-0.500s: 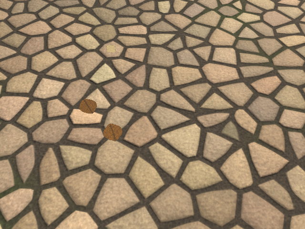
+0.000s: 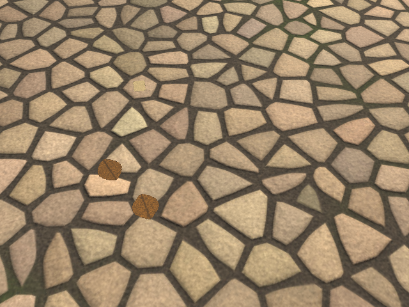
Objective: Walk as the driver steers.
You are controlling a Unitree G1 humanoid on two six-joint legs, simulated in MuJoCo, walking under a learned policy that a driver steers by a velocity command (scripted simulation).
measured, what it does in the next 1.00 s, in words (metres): walks ahead, turning right: right foot, then left foot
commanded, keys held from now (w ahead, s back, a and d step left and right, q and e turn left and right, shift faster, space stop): e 0.26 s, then w+e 0.40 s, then w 0.34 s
